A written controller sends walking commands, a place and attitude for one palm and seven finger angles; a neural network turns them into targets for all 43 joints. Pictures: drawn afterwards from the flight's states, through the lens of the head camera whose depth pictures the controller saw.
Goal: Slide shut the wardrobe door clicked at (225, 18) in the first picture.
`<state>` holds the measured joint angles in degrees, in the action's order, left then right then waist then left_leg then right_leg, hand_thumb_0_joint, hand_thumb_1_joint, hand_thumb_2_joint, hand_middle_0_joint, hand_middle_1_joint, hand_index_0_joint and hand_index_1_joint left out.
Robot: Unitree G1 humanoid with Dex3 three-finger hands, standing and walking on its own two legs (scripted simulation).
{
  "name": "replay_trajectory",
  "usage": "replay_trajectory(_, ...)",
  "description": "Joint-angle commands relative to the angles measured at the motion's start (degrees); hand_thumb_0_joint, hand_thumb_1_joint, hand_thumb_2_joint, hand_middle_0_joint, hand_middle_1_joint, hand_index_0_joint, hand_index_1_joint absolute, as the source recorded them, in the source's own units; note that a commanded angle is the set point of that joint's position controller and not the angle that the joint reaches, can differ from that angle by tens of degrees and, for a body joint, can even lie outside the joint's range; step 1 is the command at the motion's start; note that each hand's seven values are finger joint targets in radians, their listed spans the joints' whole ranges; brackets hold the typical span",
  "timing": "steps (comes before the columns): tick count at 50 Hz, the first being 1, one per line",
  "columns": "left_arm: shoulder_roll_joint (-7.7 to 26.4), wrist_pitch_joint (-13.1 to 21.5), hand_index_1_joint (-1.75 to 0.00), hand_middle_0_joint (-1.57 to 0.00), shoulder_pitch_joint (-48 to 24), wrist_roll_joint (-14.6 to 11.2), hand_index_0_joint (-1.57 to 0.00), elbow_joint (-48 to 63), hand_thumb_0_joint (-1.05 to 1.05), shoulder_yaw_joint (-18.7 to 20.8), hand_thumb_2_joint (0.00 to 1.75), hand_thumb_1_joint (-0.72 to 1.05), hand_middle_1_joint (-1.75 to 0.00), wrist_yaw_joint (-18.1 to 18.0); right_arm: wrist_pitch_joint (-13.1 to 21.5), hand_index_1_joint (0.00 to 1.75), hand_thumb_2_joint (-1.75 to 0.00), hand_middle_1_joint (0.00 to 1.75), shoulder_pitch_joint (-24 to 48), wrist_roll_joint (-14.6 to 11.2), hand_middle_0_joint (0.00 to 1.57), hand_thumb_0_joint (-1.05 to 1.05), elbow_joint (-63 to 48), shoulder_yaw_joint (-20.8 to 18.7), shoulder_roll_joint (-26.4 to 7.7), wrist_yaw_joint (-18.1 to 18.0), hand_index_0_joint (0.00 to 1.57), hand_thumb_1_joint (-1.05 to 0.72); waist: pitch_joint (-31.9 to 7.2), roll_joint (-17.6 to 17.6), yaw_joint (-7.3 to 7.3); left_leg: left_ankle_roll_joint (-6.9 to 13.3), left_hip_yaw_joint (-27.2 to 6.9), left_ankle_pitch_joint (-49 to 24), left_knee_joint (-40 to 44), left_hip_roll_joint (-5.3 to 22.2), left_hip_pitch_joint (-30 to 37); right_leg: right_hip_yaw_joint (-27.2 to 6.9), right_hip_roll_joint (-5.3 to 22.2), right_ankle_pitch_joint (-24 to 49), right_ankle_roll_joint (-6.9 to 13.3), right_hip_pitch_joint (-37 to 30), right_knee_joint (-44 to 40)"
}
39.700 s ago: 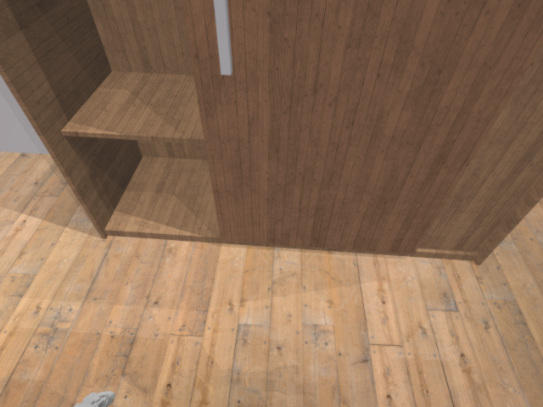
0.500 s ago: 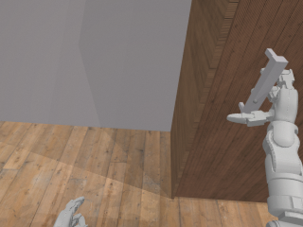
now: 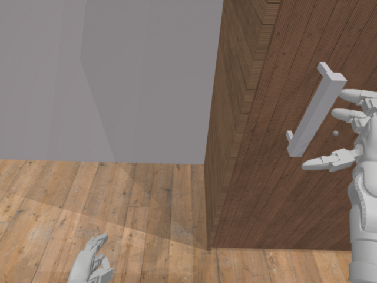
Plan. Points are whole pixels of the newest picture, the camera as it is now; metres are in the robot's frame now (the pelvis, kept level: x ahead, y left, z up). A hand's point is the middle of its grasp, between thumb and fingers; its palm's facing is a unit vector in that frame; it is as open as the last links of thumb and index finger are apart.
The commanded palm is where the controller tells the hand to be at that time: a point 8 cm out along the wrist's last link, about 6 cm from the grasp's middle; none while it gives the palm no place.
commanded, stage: slip the hand off the handle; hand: right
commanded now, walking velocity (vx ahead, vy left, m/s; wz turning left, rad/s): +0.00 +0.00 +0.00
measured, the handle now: (307, 113) +0.41 -0.23 +0.19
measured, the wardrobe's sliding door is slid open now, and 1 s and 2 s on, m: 0.00 0.00 0.00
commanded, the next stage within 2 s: draw the hand back to the body in 1.04 s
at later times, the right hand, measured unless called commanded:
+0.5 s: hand (354, 137) +0.34 -0.29 +0.18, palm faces +0.33 +0.92 -0.21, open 14.7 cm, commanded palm +0.29 -0.33 +0.19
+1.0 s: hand out of the picture +0.24 -0.29 +0.18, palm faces +0.38 +0.90 -0.21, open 14.7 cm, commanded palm +0.19 -0.32 +0.19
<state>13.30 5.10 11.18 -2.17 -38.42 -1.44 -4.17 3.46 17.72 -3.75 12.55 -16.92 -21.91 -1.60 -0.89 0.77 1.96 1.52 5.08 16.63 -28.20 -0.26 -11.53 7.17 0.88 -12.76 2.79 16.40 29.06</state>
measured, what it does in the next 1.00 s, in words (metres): stands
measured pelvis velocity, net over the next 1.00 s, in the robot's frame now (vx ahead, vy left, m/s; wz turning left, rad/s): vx -0.01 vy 0.00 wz -0.03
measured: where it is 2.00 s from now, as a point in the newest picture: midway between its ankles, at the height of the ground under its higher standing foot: outside the picture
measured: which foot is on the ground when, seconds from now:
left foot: down 0.00-1.00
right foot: down 0.00-1.00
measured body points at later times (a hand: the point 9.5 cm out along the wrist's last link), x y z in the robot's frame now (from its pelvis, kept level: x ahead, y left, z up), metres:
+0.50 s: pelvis +0.00 +0.00 +0.00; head +0.01 +0.00 +0.45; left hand +0.11 +0.25 -0.11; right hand +0.32 -0.34 +0.19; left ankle -0.02 +0.10 -0.74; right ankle +0.03 -0.09 -0.74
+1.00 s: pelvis -0.01 +0.00 +0.00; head -0.03 +0.01 +0.45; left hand +0.20 +0.21 -0.07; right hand +0.21 -0.33 +0.20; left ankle -0.02 +0.10 -0.74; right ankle +0.03 -0.09 -0.74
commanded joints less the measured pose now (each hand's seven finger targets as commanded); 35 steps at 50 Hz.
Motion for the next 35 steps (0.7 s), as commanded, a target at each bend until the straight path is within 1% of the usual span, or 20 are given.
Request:
replay_trajectory(1, 8.53, 1.64, -0.30, -0.20, -2.22, -0.46, -0.20, 6.88, 0.00, 2.23, 0.90, 0.90, -0.30, -1.13, 3.04, 1.15, -0.20, 1.15, 21.55, -1.15, 0.25, 0.00, -7.91, -4.38, -14.49, 2.32, 0.25, 0.55, -11.74, 0.89, -1.31, -0.48, -3.50, -12.29, 4.26, -0.38, -6.28, -7.19, 1.12, 12.04, -1.03, -12.19, -2.37)
replay_trajectory(5, 8.69, 1.70, -0.30, -0.20, -1.97, -0.37, -0.20, 6.63, 0.00, 2.05, 0.90, 0.90, -0.30, -1.79, 3.76, 1.15, -0.20, 1.15, 25.86, -1.46, 0.25, 0.00, -6.48, -6.41, -17.80, 3.37, 0.25, 0.55, -12.77, 2.70, -1.42, -0.26, -3.99, -10.26, 4.32, -0.35, -6.90, -7.52, 0.94, 10.03, -0.90, -11.65, -1.94)
replay_trajectory(7, 8.63, 2.03, -0.30, -0.20, -1.39, -0.33, -0.20, 6.61, 0.00, 1.92, 0.90, 0.90, -0.30, -1.75, 4.88, 1.15, -0.20, 1.15, 28.01, -1.36, 0.25, 0.00, -5.00, -5.47, -17.39, 4.05, 0.25, 0.55, -12.87, 2.57, -1.97, -0.29, -3.87, -9.11, 4.01, -0.45, -7.92, -8.00, 0.96, 8.98, -0.85, -11.43, -1.71)
replay_trajectory(8, 8.81, 2.16, -0.30, -0.20, -1.14, -0.28, -0.20, 6.34, 0.00, 2.08, 0.90, 0.90, -0.30, -1.79, 5.73, 1.15, -0.20, 1.15, 28.38, -1.29, 0.25, 0.00, -4.33, -7.01, -19.27, 4.26, 0.25, 0.55, -13.29, 3.25, -1.76, -0.17, -3.96, -8.96, 3.84, -0.55, -8.00, -8.07, 0.94, 9.02, -0.86, -11.51, -1.47)
replay_trajectory(9, 8.88, 2.25, -0.30, -0.20, -0.96, -0.17, -0.20, 6.52, 0.00, 2.06, 0.90, 0.90, -0.30, -1.80, 6.43, 1.15, -0.20, 1.15, 28.05, -1.27, 0.25, 0.00, -4.20, -7.21, -19.71, 4.62, 0.25, 0.55, -14.39, 4.18, -1.50, -0.12, -4.01, -8.78, 3.58, -0.56, -7.79, -8.15, 0.79, 9.07, -0.83, -11.51, -1.25)
replay_trajectory(10, 9.02, 2.30, -0.30, -0.20, -0.58, -0.08, -0.20, 6.43, 0.00, 2.12, 0.90, 0.90, -0.30, -1.78, 6.98, 1.15, -0.20, 1.15, 29.01, -1.24, 0.25, 0.00, -4.39, -7.11, -20.07, 4.98, 0.25, 0.55, -15.29, 3.97, -1.86, -0.14, -4.15, -9.03, 3.41, -0.62, -7.65, -7.98, 0.88, 9.32, -0.77, -11.63, -0.84)
replay_trajectory(13, 9.15, 2.61, -0.30, -0.20, 0.17, -0.05, -0.20, 6.54, 0.00, 2.37, 0.90, 0.90, -0.30, -1.55, 8.16, 1.15, -0.20, 1.15, 26.08, -2.02, 0.25, 0.00, -3.21, -9.57, -21.94, 6.19, 0.25, 0.55, -17.10, 4.76, -0.87, -0.04, -4.18, -11.62, 2.45, -0.84, -6.58, -7.94, 0.92, 12.16, -0.82, -11.63, -0.19)
replay_trajectory(15, 9.45, 2.50, -0.30, -0.20, 0.48, -0.11, -0.20, 6.65, 0.00, 2.38, 0.90, 0.90, -0.30, -1.48, 8.14, 1.15, -0.20, 1.15, 23.76, -2.53, 0.25, 0.00, -2.51, -11.18, -23.48, 7.04, 0.25, 0.55, -16.80, 4.10, -0.24, -0.06, -4.18, -12.19, 2.20, -0.91, -5.89, -7.63, 0.92, 12.39, -0.85, -10.21, 0.03)
replay_trajectory(17, 9.41, 2.63, -0.30, -0.20, 0.41, -0.54, -0.20, 6.96, 0.00, 2.26, 0.90, 0.90, -0.30, -1.52, 7.66, 1.15, -0.20, 1.15, 23.94, -3.25, 0.25, 0.00, -2.01, -10.51, -22.71, 7.89, 0.25, 0.55, -14.88, 4.13, -0.66, -0.15, -3.82, -10.80, 2.32, -1.01, -7.20, -7.88, 1.04, 10.76, -0.89, -9.33, -0.41)
replay_trajectory(18, 9.32, 2.80, -0.30, -0.20, 0.32, -0.47, -0.20, 7.52, 0.00, 2.45, 0.90, 0.90, -0.30, -1.47, 7.51, 1.15, -0.20, 1.15, 22.69, -3.58, 0.25, 0.00, -3.52, -9.94, -21.59, 8.22, 0.25, 0.55, -15.90, 4.97, -0.35, -0.10, -3.86, -10.56, 2.22, -1.06, -7.12, -7.98, 0.98, 10.84, -0.84, -9.92, -0.38)
replay_trajectory(20, 9.63, 2.89, -0.30, -0.20, 0.44, -0.51, -0.20, 7.84, 0.00, 2.65, 0.90, 0.90, -0.30, -1.32, 6.80, 1.15, -0.20, 1.15, 16.79, -4.29, 0.25, 0.00, -3.50, -11.94, -22.27, 8.39, 0.25, 0.55, -15.40, 2.86, 0.50, -0.07, -3.88, -10.97, 2.24, -1.06, -6.38, -7.78, 1.26, 11.08, -0.78, -8.85, -0.08)
replay_trajectory(22, 9.17, 3.22, -0.30, -0.20, -0.36, -0.70, -0.20, 8.74, 0.00, 2.65, 0.90, 0.90, -0.30, -1.13, 7.02, 1.15, -0.20, 1.15, 17.14, -4.83, 0.25, 0.00, -9.12, -9.70, -19.62, 8.43, 0.25, 0.55, -16.15, 4.23, 0.25, -0.14, -3.51, -10.82, 1.88, -1.22, -7.02, -8.09, 1.26, 11.45, -0.81, -10.32, -0.30)
replay_trajectory(24, 9.07, 3.64, -0.30, -0.20, -0.71, -0.37, -0.20, 8.95, 0.00, 2.80, 0.90, 0.90, -0.30, -1.00, 7.16, 1.15, -0.20, 1.15, 13.96, -4.96, 0.25, 0.00, -12.87, -11.10, -20.17, 7.60, 0.25, 0.55, -16.71, 5.36, 1.07, 0.02, -3.29, -10.49, 1.62, -1.43, -7.15, -8.58, 1.46, 12.27, -1.05, -11.48, -0.46)
replay_trajectory(25, 9.30, 3.77, -0.30, -0.20, -1.05, -0.14, -0.20, 8.95, 0.00, 2.77, 0.90, 0.90, -0.30, -0.92, 7.31, 1.15, -0.20, 1.15, 11.97, -5.04, 0.25, 0.00, -14.68, -12.86, -21.71, 7.02, 0.25, 0.55, -17.08, 5.02, 1.55, 0.06, -3.57, -10.94, 1.64, -1.30, -6.25, -8.13, 1.43, 12.70, -1.03, -10.93, -0.08)
replay_trajectory(26, 9.09, 3.86, -0.30, -0.20, -1.16, -0.14, -0.20, 8.87, 0.00, 2.64, 0.90, 0.90, -0.30, -0.87, 6.98, 1.15, -0.20, 1.15, 9.80, -5.29, 0.25, 0.00, -14.35, -13.51, -21.31, 6.67, 0.25, 0.55, -16.60, 3.53, 1.64, -0.12, -3.43, -11.41, 1.55, -1.24, -5.83, -7.97, 1.32, 12.51, -0.96, -10.06, -0.28)
replay_trajectory(28, 8.75, 4.20, -0.30, -0.20, -2.37, -0.45, -0.20, 8.88, 0.00, 2.34, 0.90, 0.90, -0.30, -0.98, 6.45, 1.15, -0.20, 1.15, 9.22, -5.73, 0.25, 0.00, -15.80, -12.14, -19.25, 6.35, 0.25, 0.55, -13.38, 3.92, 1.23, -0.27, -3.09, -8.82, 2.14, -1.33, -7.51, -8.08, 1.38, 9.43, -1.10, -9.51, -1.14)
replay_trajectory(29, 8.77, 4.46, -0.30, -0.20, -2.78, -0.42, -0.20, 8.75, 0.00, 2.37, 0.90, 0.90, -0.30, -1.17, 6.42, 1.15, -0.20, 1.15, 10.13, -5.72, 0.25, 0.00, -17.82, -12.26, -19.53, 6.12, 0.25, 0.55, -13.67, 4.14, 0.94, -0.28, -3.10, -8.18, 2.28, -1.36, -7.75, -8.40, 1.44, 8.68, -1.14, -10.16, -1.46)
replay_trajectory(30, 8.79, 4.57, -0.30, -0.20, -3.14, -0.22, -0.20, 8.66, 0.00, 2.32, 0.90, 0.90, -0.30, -1.30, 6.10, 1.15, -0.20, 1.15, 8.80, -5.60, 0.25, 0.00, -18.79, -13.43, -20.76, 5.75, 0.25, 0.55, -13.43, 4.05, 1.37, -0.18, -3.41, -7.88, 2.52, -1.27, -7.16, -8.08, 1.52, 8.34, -1.06, -9.64, -1.34)
replay_trajectory(33, 7.99, 5.14, -0.30, -0.20, -4.03, -0.24, -0.20, 9.00, 0.00, 1.93, 0.90, 0.90, -0.30, -1.26, 5.50, 1.15, -0.20, 1.15, 5.12, -5.49, 0.25, 0.00, -22.37, -11.46, -17.81, 5.67, 0.25, 0.55, -13.83, 6.11, 1.42, -0.14, -2.81, -8.90, 2.17, -1.32, -7.12, -8.31, 1.40, 10.01, -1.45, -11.45, -1.61)
replay_trajectory(35, 7.98, 5.45, -0.30, -0.20, -4.38, -0.23, -0.20, 9.00, 0.00, 1.81, 0.90, 0.90, -0.30, -1.16, 5.05, 1.15, -0.20, 1.15, 2.62, -5.75, 0.25, 0.00, -24.20, -11.03, -17.01, 5.83, 0.25, 0.55, -13.13, 5.03, 1.57, -0.14, -2.88, -8.96, 2.59, -1.32, -6.87, -8.18, 1.48, 9.86, -1.44, -11.34, -1.54)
